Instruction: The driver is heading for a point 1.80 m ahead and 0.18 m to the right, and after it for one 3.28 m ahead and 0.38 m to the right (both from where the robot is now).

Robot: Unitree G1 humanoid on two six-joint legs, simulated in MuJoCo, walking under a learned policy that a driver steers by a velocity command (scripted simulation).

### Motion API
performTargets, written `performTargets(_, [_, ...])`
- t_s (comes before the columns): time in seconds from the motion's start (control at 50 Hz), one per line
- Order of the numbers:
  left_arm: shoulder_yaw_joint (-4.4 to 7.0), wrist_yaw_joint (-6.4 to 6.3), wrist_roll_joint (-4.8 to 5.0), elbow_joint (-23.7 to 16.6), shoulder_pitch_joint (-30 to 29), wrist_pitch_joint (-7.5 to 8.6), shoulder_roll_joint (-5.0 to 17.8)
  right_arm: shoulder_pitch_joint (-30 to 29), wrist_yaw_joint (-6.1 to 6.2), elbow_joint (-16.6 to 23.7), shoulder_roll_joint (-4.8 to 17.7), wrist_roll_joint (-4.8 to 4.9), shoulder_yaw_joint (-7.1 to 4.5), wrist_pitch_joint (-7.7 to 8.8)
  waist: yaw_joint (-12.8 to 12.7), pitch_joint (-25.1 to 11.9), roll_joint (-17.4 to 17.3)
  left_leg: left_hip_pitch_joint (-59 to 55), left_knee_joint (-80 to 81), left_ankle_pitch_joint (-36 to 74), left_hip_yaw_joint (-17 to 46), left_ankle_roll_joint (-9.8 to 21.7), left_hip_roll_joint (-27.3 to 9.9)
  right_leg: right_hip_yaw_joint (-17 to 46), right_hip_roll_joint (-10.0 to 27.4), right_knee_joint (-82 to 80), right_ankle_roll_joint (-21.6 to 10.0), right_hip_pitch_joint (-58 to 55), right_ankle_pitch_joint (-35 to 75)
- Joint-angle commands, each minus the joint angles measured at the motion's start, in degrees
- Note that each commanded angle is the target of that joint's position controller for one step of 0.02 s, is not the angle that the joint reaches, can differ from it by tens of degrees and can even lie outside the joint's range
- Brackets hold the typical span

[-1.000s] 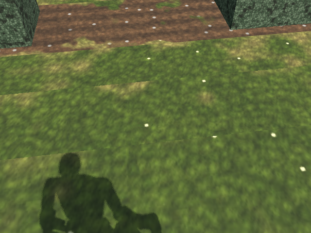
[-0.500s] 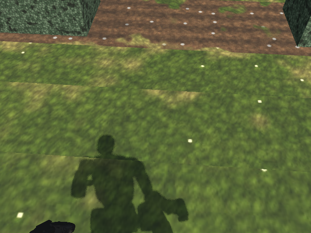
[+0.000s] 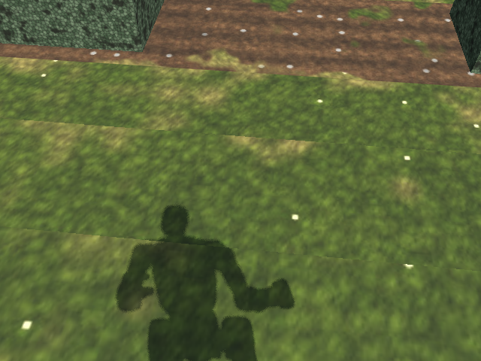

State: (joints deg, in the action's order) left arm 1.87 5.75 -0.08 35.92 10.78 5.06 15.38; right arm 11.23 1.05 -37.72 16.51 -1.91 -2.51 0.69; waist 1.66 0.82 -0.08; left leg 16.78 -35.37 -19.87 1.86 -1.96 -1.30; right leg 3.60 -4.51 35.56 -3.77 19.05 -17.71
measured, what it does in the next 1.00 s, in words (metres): walks ahead: right foot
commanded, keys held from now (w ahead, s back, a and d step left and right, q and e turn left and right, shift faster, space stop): e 0.34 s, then w+e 0.12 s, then w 0.02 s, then w+q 0.52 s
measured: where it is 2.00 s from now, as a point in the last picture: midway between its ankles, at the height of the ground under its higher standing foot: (288, 294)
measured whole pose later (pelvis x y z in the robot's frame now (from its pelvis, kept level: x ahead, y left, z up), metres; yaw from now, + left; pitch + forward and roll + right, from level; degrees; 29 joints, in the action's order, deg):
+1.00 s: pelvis +0.14 -0.10 -0.03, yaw -8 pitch +1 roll -1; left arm -2.5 0.6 -6.4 54.6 37.0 6.8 12.6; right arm 6.6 -5.3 -39.6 13.1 -2.7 0.4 3.8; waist -3.9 -0.5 -2.0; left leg 38.1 -35.3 24.4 3.0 3.7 -2.1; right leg -11.6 -5.8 18.6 -4.0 -12.2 -32.2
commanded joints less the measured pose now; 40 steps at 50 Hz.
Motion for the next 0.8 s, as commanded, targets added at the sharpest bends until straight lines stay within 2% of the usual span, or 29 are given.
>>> performTargets(0.02, [3.48,-1.21,-0.24,-4.95,0.10,0.78,9.15,0.47,1.13,5.09,4.74,-0.35,-1.31,1.28,-0.04,-3.22,5.49,-0.85,0.95,2.22,-1.44,1.64,1.39,21.23,15.20,-13.04,-14.04,-2.76,15.67])
performTargets(0.06, [3.55,-1.74,-0.91,-5.75,-0.98,0.47,8.90,1.62,0.92,5.45,4.63,-0.17,-1.13,1.68,0.25,-3.15,4.02,-4.73,4.17,5.15,-1.55,4.11,1.34,19.96,13.04,-13.00,-12.51,0.51,12.09])
performTargets(0.1, [3.51,-2.31,-1.50,-6.62,-1.43,0.03,8.66,1.74,0.82,6.73,6.14,0.14,-1.47,2.00,0.26,-3.51,1.31,-9.37,8.29,10.69,1.19,8.60,-2.01,15.19,8.78,-10.43,-8.84,5.07,5.53])
performTargets(0.12, [3.14,-2.50,-1.93,-7.29,-2.40,-0.12,8.03,4.27,0.86,7.00,8.62,0.14,-2.21,2.30,1.14,-3.40,-3.29,-14.25,12.51,16.30,7.12,14.81,-7.51,10.52,4.50,-5.52,-5.31,11.07,-1.24])
performTargets(0.14, [2.35,-2.64,-3.03,-7.26,-2.97,-0.23,6.10,8.47,0.73,6.07,10.85,-0.20,-2.96,3.01,3.14,-3.87,-9.76,-18.96,18.87,25.60,17.20,24.42,-17.93,2.31,-1.04,7.10,-0.10,16.61,-7.74])
performTargets(0.16, [2.49,-3.28,-4.56,-6.42,-2.69,0.00,6.16,8.79,1.31,6.62,10.93,-0.68,-3.07,3.78,3.97,-3.51,-8.57,-18.09,22.07,30.56,19.97,27.29,-24.47,0.55,1.05,23.15,2.71,18.48,-19.72])
performTargets(0.18, [2.78,-3.94,-5.00,-5.06,-0.72,0.19,7.16,6.10,1.58,7.23,9.41,-0.20,-2.73,4.34,1.54,-2.49,-2.65,-13.47,23.17,31.30,15.35,24.36,-23.74,-0.56,3.90,31.97,4.02,16.73,-19.18])
performTargets(0.22, [3.04,-4.35,-5.47,-4.66,0.27,0.21,8.35,-3.02,1.40,9.58,6.91,0.37,-1.84,4.76,-2.28,-1.34,-3.77,-6.84,24.28,29.61,4.40,17.71,-16.87,-2.12,4.67,36.79,5.96,11.70,-13.43])
performTargets(0.24, [2.53,-3.82,-5.31,-4.87,-0.55,0.23,7.41,-5.38,1.72,9.94,6.83,0.61,-1.64,4.82,-2.53,-1.57,-4.27,-7.06,25.12,29.16,2.21,16.24,-15.58,-2.53,5.18,34.58,6.47,10.60,-11.25])
performTargets(0.3, [1.58,-1.36,-3.27,-4.53,-0.08,-1.08,5.76,-2.30,3.26,8.58,10.21,-0.84,-2.73,4.80,-0.22,-2.91,-3.12,-14.69,23.61,26.49,-3.10,13.98,-13.50,-3.54,7.58,19.86,7.98,9.62,-7.17])
performTargets(0.34, [1.04,-0.23,-3.00,-4.63,-0.49,-1.76,5.13,2.41,3.16,6.94,12.65,-1.02,-3.91,4.36,2.52,-2.31,-4.49,-17.73,22.78,26.75,-2.91,15.24,-15.76,-5.42,8.22,9.27,7.69,8.01,-7.44])
performTargets(0.36, [1.25,-0.25,-3.02,-4.02,0.83,-1.83,5.96,3.94,2.88,6.44,13.35,-1.23,-4.33,4.13,3.18,-2.06,-5.57,-17.81,23.88,22.09,-1.51,15.80,-17.84,-6.05,8.10,6.59,6.71,6.79,-7.05])
performTargets(0.4, [1.97,-1.07,-3.43,-2.99,2.14,-1.34,7.61,3.91,1.75,5.98,11.99,-1.34,-4.08,3.71,3.21,-0.66,-6.59,-16.83,25.75,5.71,0.39,15.12,-19.99,-6.76,7.58,1.23,3.62,4.84,-3.42])
performTargets(0.44, [3.02,-1.80,-3.28,-1.75,4.30,-0.13,8.49,0.08,0.71,5.71,10.35,-1.09,-3.10,3.33,0.51,0.08,-6.56,-12.45,24.51,-7.39,-0.70,13.12,-19.58,-8.41,5.62,-7.55,-0.60,-2.14,3.43])
performTargets(0.48, [4.53,-1.93,-2.61,-0.57,7.83,1.57,9.38,-1.27,0.34,4.17,7.72,-2.63,-1.60,3.02,-2.09,-1.90,-4.38,-3.49,17.35,-11.34,-4.49,10.14,-16.98,-7.48,4.19,-12.44,-4.95,-16.23,6.46])
performTargets(0.5, [5.30,-2.78,-2.70,0.06,12.41,2.39,10.19,-1.60,0.03,3.56,3.46,-3.97,0.02,3.03,-4.44,-4.11,1.01,4.99,6.00,-10.06,-8.55,6.85,-12.09,-0.29,8.74,-14.06,-8.47,-25.71,5.99])
performTargets(0.52, [6.05,-4.18,-1.24,-1.32,15.35,3.34,15.09,-4.76,-0.93,6.95,0.21,-3.57,1.40,3.91,-6.62,-5.47,10.15,20.82,-8.79,-12.41,-9.03,2.64,-1.73,25.33,23.35,-20.80,-19.46,-32.08,2.10])
performTargets(0.54, [5.12,-4.46,-2.90,-0.19,16.96,4.01,11.22,-7.42,-2.20,5.06,3.16,-1.73,0.75,4.80,-9.81,1.50,6.48,29.81,-12.89,-10.89,0.96,3.29,-1.84,28.14,24.57,-25.75,-17.30,-29.38,-10.23])
performTargets(0.56, [4.45,-4.31,-2.88,0.75,15.38,3.92,9.10,-7.52,-2.05,3.94,5.52,-0.67,-0.14,5.04,-8.06,4.32,7.32,32.62,-17.42,-7.46,1.02,3.86,-2.70,22.96,23.05,-25.68,-13.33,-28.07,-11.23])
performTargets(0.58, [3.44,-4.17,-2.70,0.62,15.51,3.31,6.78,-5.79,-1.78,2.40,7.66,-1.05,-1.01,5.33,-7.06,3.52,5.96,31.98,-20.66,-5.25,0.64,4.23,-3.05,19.37,22.25,-25.85,-11.66,-27.01,-8.46])
performTargets(0.6, [2.40,-4.23,-2.66,0.75,15.74,2.63,5.37,-4.75,-1.84,1.80,6.40,-1.87,-0.77,5.34,-6.22,3.07,5.43,31.00,-22.26,-2.14,1.05,4.86,-3.26,15.50,21.70,-26.04,-10.38,-25.40,-4.34])
performTargets(0.62, [1.97,-4.41,-3.36,0.39,13.95,1.69,5.49,-4.13,-2.41,1.37,4.36,-2.10,-0.05,5.23,-4.53,4.71,5.43,28.88,-23.39,2.06,1.03,5.26,-3.47,12.05,20.91,-27.25,-9.07,-20.76,-1.76])
performTargets(0.66, [1.48,-4.91,-4.93,-0.10,13.01,1.07,5.53,-3.89,-3.85,0.71,3.61,-1.06,0.14,5.09,-4.03,4.49,4.31,28.03,-22.50,11.38,2.21,4.99,-2.02,6.47,19.57,-28.63,-9.02,-18.16,5.22])
performTargets(0.68, [1.16,-5.07,-5.87,-0.32,12.69,1.11,6.21,-2.99,-5.12,0.24,2.25,-1.71,0.73,5.19,-3.77,3.41,3.95,25.04,-24.16,16.50,0.42,4.65,-1.40,2.76,17.87,-27.92,-9.20,-15.41,8.85])
performTargets(0.7, [1.36,-5.17,-7.20,0.88,13.06,1.01,7.23,-0.36,-6.22,-0.66,0.88,-1.83,1.38,5.16,-2.94,3.72,3.69,25.97,-27.60,19.85,2.02,4.43,-1.85,1.77,18.76,-27.10,-9.70,-15.26,13.43])
performTargets(0.74, [0.61,-5.10,-7.12,3.13,14.89,1.29,6.22,0.70,-7.18,-0.51,1.99,-1.78,1.28,4.85,-3.49,4.14,2.26,30.29,-27.65,23.86,3.03,3.44,-2.04,-0.53,19.22,-25.50,-10.07,-17.10,16.92])
performTargets(0.76, [0.04,-5.06,-6.87,4.51,16.03,1.55,5.55,-0.29,-7.09,0.34,2.53,-1.93,1.10,4.69,-3.72,4.07,2.88,31.42,-27.21,25.14,2.92,3.01,-2.35,-1.88,18.87,-24.86,-9.42,-17.66,18.67])
performTargets(0.78, [-0.95,-5.68,-6.56,7.53,19.31,2.34,3.43,-2.59,-6.41,1.00,2.08,-2.07,1.42,4.98,-4.78,4.66,2.61,37.73,-19.44,29.80,7.26,2.73,-3.12,-0.70,18.55,-24.72,-8.42,-25.51,14.36])
performTargets(0.8, [-1.30,-5.91,-6.51,9.40,22.38,2.52,3.28,-4.17,-6.07,1.30,1.55,-1.64,1.63,4.96,-5.97,5.46,3.71,40.56,-15.70,34.14,7.05,2.48,-2.61,-1.26,18.45,-23.92,-7.33,-29.29,14.86])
